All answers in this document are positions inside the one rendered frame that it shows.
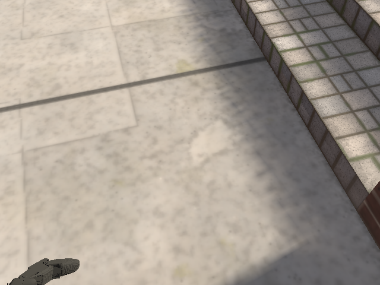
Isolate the left robot hand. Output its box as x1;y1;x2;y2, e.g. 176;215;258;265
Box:
7;258;80;285

